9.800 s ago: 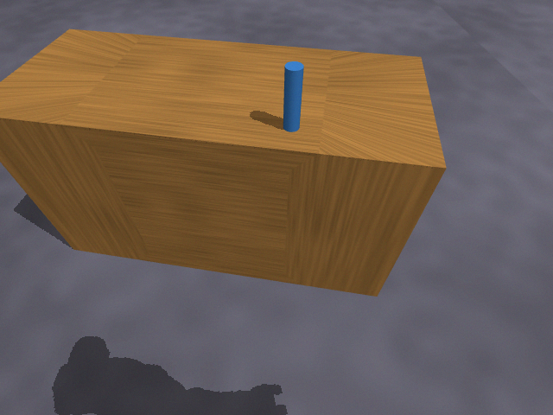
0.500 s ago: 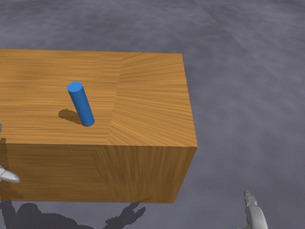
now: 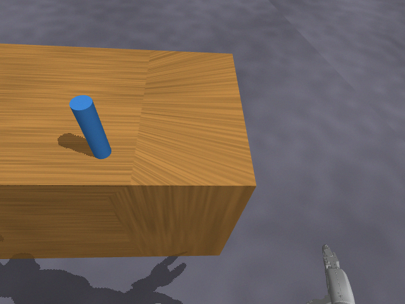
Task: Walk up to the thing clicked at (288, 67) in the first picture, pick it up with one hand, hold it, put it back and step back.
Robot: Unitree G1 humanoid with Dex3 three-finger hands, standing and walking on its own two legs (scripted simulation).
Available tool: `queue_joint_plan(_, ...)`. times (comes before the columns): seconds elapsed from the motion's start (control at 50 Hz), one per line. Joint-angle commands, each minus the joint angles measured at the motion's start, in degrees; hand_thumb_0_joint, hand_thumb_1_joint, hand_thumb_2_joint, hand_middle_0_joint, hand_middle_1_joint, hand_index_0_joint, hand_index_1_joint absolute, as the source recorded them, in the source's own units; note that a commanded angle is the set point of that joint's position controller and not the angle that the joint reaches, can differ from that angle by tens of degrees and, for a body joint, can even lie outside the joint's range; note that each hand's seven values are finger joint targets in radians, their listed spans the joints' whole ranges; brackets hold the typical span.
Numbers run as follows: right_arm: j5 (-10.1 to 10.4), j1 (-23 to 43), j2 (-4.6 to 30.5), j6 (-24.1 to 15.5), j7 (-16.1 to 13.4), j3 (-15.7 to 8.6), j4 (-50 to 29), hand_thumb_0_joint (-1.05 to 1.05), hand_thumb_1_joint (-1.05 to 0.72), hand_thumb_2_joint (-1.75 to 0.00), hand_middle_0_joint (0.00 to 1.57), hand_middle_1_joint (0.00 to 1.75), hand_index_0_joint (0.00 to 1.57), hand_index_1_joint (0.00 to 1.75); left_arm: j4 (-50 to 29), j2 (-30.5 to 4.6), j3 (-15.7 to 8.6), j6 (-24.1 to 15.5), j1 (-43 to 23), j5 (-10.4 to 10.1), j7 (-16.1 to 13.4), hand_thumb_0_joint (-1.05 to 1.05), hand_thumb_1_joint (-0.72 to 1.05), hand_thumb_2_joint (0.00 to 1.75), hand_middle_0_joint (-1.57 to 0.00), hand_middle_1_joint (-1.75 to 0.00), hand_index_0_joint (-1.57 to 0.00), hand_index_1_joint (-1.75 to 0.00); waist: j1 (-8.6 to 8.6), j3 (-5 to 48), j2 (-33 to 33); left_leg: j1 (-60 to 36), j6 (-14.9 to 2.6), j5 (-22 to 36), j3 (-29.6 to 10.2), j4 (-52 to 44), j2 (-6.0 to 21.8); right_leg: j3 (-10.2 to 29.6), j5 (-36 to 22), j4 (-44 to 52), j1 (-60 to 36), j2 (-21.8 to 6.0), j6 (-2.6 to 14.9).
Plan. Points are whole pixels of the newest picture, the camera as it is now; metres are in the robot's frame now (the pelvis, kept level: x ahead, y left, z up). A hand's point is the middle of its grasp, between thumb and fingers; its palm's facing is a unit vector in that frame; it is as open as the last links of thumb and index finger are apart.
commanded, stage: go down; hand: left
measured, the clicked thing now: (93, 130) +0.47 +0.25 +0.02
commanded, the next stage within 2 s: approach in 1.62 s
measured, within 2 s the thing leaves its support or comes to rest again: neither
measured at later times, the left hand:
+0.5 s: hand out of the picture +0.33 +0.42 +0.11, palm faces +0.26 -0.97 +0.00, open 17.6 cm
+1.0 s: hand out of the picture +0.34 +0.44 +0.11, palm faces +0.28 -0.96 +0.01, open 17.6 cm
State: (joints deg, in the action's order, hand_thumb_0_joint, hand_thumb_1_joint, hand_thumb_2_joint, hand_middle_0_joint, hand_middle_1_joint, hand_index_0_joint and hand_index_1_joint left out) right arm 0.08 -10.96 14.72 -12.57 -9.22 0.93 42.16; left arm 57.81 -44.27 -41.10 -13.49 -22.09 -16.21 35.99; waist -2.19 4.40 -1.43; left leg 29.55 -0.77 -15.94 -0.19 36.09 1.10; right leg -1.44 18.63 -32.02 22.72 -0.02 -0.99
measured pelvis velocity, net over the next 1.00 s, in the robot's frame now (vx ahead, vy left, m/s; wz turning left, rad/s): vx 0.00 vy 0.01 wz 0.00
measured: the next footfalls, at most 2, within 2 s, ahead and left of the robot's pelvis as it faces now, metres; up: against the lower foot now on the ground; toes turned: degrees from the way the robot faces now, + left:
none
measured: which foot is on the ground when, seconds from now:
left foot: down 0.00-1.00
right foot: down 0.00-1.00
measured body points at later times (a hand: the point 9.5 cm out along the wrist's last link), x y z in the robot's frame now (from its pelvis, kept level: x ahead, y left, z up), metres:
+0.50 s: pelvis +0.00 +0.00 -0.01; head +0.06 +0.04 +0.44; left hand +0.31 +0.47 +0.12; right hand +0.17 -0.26 -0.07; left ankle +0.02 +0.11 -0.73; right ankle -0.03 -0.13 -0.73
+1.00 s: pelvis +0.00 +0.01 -0.02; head +0.06 +0.06 +0.42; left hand +0.32 +0.49 +0.11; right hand +0.16 -0.25 -0.07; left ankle +0.02 +0.11 -0.73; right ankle -0.03 -0.13 -0.73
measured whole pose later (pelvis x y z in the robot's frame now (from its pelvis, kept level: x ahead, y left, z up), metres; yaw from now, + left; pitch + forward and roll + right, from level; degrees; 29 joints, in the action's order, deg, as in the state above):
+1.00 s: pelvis +0.00 +0.01 -0.02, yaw +0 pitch +15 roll -4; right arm -0.2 -14.9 15.3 -14.4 -9.2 2.2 30.8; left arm 65.9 -55.2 -43.4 -11.4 -30.4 -13.0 38.7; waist -4.8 8.1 -1.6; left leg 41.6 -1.5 -20.6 -1.4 47.3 1.5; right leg -2.4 22.6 -41.2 33.4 0.5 -1.6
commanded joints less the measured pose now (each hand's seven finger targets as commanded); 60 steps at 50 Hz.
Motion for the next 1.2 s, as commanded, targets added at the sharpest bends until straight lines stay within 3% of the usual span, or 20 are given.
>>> queue_joint_plan(0.0,-0.2,6.6,11.8,-3.6,-1.4,-4.9,-10.8,0.00,0.55,-0.05,0.05,0.05,0.05,0.05,-12.5,-26.4,-4.0,-3.6,-16.2,-0.7,0.0,0.00,-0.56,0.09,-0.04,-0.05,-0.04,-0.06,1.09,20.0,11.7,-19.7,0.20,18.5,-2.7,-1.8,0.3,-1.0,-12.8,2.6,2.7,1.0,2.19)
queue_joint_plan(0.06,-0.2,2.6,12.0,-3.3,-1.6,-6.2,-9.2,0.00,0.55,-0.05,0.05,0.05,0.05,0.05,-10.9,-27.1,-5.7,-3.1,-13.3,-0.8,0.3,0.00,-0.57,0.09,-0.04,-0.06,-0.04,-0.07,0.55,20.2,10.9,-19.7,0.03,23.6,-2.5,-0.3,0.2,-1.1,-16.6,1.8,2.6,1.0,1.86)
queue_joint_plan(0.1,0.0,-0.3,8.7,-3.1,-1.0,-3.8,-8.9,0.00,0.54,-0.05,0.05,0.05,0.05,0.05,-10.0,-25.2,-4.8,-2.5,-11.3,-1.1,0.9,0.00,-0.57,0.09,-0.04,-0.06,-0.04,-0.06,0.51,18.1,10.9,-18.9,-0.20,24.6,-2.1,0.0,0.1,-1.1,-17.4,1.7,3.3,1.0,1.70)
queue_joint_plan(0.14,0.3,-1.3,9.0,-2.9,-0.8,-4.3,-8.6,0.00,0.54,-0.05,0.05,0.05,0.05,0.05,-9.7,-25.7,-5.0,-2.3,-10.3,-1.4,1.2,0.00,-0.57,0.08,-0.04,-0.05,-0.04,-0.06,0.55,17.0,11.0,-17.3,-0.27,23.7,-1.8,0.0,-0.1,-1.1,-16.8,1.5,3.3,1.0,1.76)
queue_joint_plan(0.2,0.5,-0.3,7.4,-3.2,-0.6,-2.4,-8.5,0.00,0.54,-0.05,0.05,0.05,0.05,0.05,-10.0,-26.1,-4.7,-1.9,-12.2,-2.0,2.2,0.00,-0.59,0.09,-0.04,-0.06,-0.04,-0.07,0.54,15.9,10.7,-15.9,-0.75,24.2,-1.6,0.5,-0.3,-1.1,-18.1,1.1,3.5,0.9,1.45)
queue_joint_plan(0.26,0.1,2.8,10.3,-3.7,-0.9,-4.5,-10.0,0.00,0.53,-0.06,0.05,0.05,0.05,0.05,-10.1,-27.6,-4.8,-2.1,-16.2,-1.7,2.7,0.00,-0.61,0.08,-0.05,-0.05,-0.04,-0.07,-0.13,18.0,11.4,-16.5,-0.64,23.7,-2.3,1.1,0.0,-1.1,-16.9,0.2,4.9,0.9,1.61)
queue_joint_plan(0.32,-0.1,5.7,10.7,-4.2,-1.3,-4.4,-11.0,0.00,0.54,-0.05,0.05,0.05,0.05,0.05,-10.6,-29.1,-4.8,-2.8,-19.6,-1.0,2.6,0.00,-0.59,0.09,-0.05,-0.06,-0.04,-0.08,-0.19,18.4,11.9,-16.0,-0.66,19.7,-2.3,1.5,-0.2,-0.9,-14.4,-0.2,6.3,0.7,1.65)
queue_joint_plan(0.38,-0.3,3.5,12.3,-4.2,-1.5,-5.5,-13.4,0.00,0.53,-0.06,0.05,0.05,0.05,0.05,-10.0,-30.0,-5.0,-2.7,-20.4,-0.2,2.5,0.00,-0.60,0.09,-0.05,-0.06,-0.04,-0.08,-1.30,22.2,11.7,-19.0,-0.43,22.0,-3.2,2.5,0.3,-1.4,-14.9,-1.1,7.0,1.0,1.75)
queue_joint_plan(0.44,-0.3,-0.3,11.4,-3.8,-1.4,-4.8,-13.2,0.00,0.53,-0.06,0.05,0.05,0.05,0.05,-6.3,-29.7,-5.3,-2.3,-17.2,-0.2,2.8,0.00,-0.61,0.08,-0.05,-0.06,-0.04,-0.07,-1.32,21.0,9.3,-17.5,-0.82,23.1,-3.3,3.2,0.2,-1.7,-15.8,-1.5,7.4,1.2,1.57)
queue_joint_plan(0.52,0.0,-4.7,9.4,-3.4,-0.7,-3.7,-11.3,0.00,0.53,-0.06,0.05,0.05,0.05,0.05,-5.3,-30.5,-5.0,-1.8,-16.9,-0.2,2.8,0.00,-0.58,0.10,-0.04,-0.06,-0.04,-0.07,-0.57,18.1,12.7,-14.2,-0.45,18.4,-3.1,2.8,0.1,-1.8,-11.5,-2.1,10.0,1.2,2.00)
queue_joint_plan(0.62,0.1,-0.2,8.5,-3.9,-0.5,-1.9,-15.0,0.00,0.54,-0.05,0.05,0.05,0.05,0.05,-6.6,-33.0,-5.7,-1.9,-20.4,-0.3,2.8,0.00,-0.59,0.10,-0.05,-0.07,-0.04,-0.08,0.26,19.1,13.7,-11.8,-0.67,17.0,-2.6,3.8,-0.2,-1.4,-11.1,-2.8,9.0,1.0,1.95)
queue_joint_plan(0.68,-0.1,4.6,11.2,-4.4,-1.1,-3.9,-17.6,0.00,0.54,-0.05,0.05,0.05,0.05,0.05,-7.9,-35.7,-6.5,-2.6,-24.1,0.5,1.8,0.00,-0.59,0.11,-0.05,-0.07,-0.04,-0.09,0.62,19.3,14.6,-10.0,-0.39,11.5,-2.3,3.5,-0.3,-0.9,-7.5,-3.0,9.3,0.9,2.20)
queue_joint_plan(0.74,-0.2,3.0,12.5,-4.5,-1.5,-4.6,-19.9,0.00,0.54,-0.05,0.05,0.05,0.05,0.05,-7.4,-36.5,-7.1,-2.6,-24.8,1.4,1.4,0.00,-0.59,0.10,-0.05,-0.07,-0.04,-0.09,-0.56,22.4,14.7,-12.2,-0.08,12.6,-3.2,3.9,0.4,-1.4,-7.8,-3.8,9.5,1.4,2.34)
queue_joint_plan(0.8,-0.2,-1.2,11.9,-4.2,-1.6,-4.3,-18.7,0.00,0.55,-0.05,0.05,0.05,0.05,0.05,-4.1,-34.6,-5.8,-1.9,-22.0,1.9,1.7,0.00,-0.59,0.09,-0.05,-0.07,-0.04,-0.08,-1.50,20.4,12.5,-11.5,-0.30,11.5,-3.1,4.4,0.2,-1.5,-7.6,-3.9,11.0,1.7,2.11)
queue_joint_plan(0.88,0.0,-6.2,11.0,-4.2,-1.1,-4.3,-17.1,0.00,0.54,-0.05,0.05,0.05,0.05,0.05,-2.8,-34.4,-5.5,-1.2,-21.7,0.9,2.7,0.00,-0.61,0.08,-0.06,-0.07,-0.05,-0.08,-2.04,20.9,13.7,-12.0,-0.13,15.8,-3.7,5.8,0.7,-2.3,-9.0,-5.4,13.6,1.9,2.09)
queue_joint_plan(0.9,-0.1,-6.8,9.9,-4.1,-0.8,-2.8,-17.6,0.00,0.55,-0.05,0.05,0.05,0.05,0.05,-2.8,-34.6,-5.3,-0.9,-21.5,1.0,2.8,0.00,-0.60,0.10,-0.05,-0.07,-0.05,-0.09,-1.83,21.2,13.8,-11.9,-0.25,17.3,-3.4,6.3,0.6,-2.2,-10.1,-5.6,13.3,1.8,2.07)
queue_joint_plan(0.94,0.0,-5.3,9.4,-4.1,-0.7,-2.3,-18.1,0.00,0.55,-0.05,0.05,0.05,0.05,0.05,-3.7,-34.2,-4.3,-0.6,-22.9,1.3,3.0,0.00,-0.59,0.09,-0.05,-0.07,-0.05,-0.08,-1.52,20.6,14.9,-12.1,0.01,17.5,-3.7,6.1,1.0,-2.4,-9.1,-5.9,14.7,1.9,2.12)
queue_joint_plan(1.0,0.0,-2.9,10.7,-4.3,-0.7,-3.1,-18.8,0.00,0.56,-0.05,0.05,0.05,0.05,0.05,-5.4,-36.1,-5.3,-0.4,-24.6,1.3,2.5,0.00,-0.55,0.11,-0.04,-0.06,-0.04,-0.08,-0.41,20.3,16.3,-10.5,0.08,13.5,-3.3,5.7,0.5,-2.0,-6.8,-5.8,13.9,1.6,2.35)
queue_joint_plan(1.1,-0.2,-2.1,13.0,-4.3,-1.0,-4.9,-19.7,0.00,0.55,-0.05,0.05,0.05,0.05,0.05,-6.4,-37.5,-7.2,0.0,-23.1,1.8,1.8,0.00,-0.56,0.09,-0.05,-0.07,-0.05,-0.08,0.18,23.2,16.9,-12.8,0.64,18.8,-4.3,6.3,1.5,-2.7,-8.8,-6.7,13.0,2.1,2.46)
queue_joint_plan(1.18,-0.3,-3.1,10.6,-4.1,-0.9,-3.2,-20.0,0.00,0.54,-0.05,0.05,0.05,0.05,0.05,-5.4,-34.4,-6.3,-0.3,-20.6,1.6,2.0,0.00,-0.58,0.10,-0.05,-0.07,-0.04,-0.09,-0.19,22.6,13.0,-10.9,-0.22,18.7,-3.4,7.6,0.8,-1.9,-10.3,-6.6,12.4,1.9,2.11)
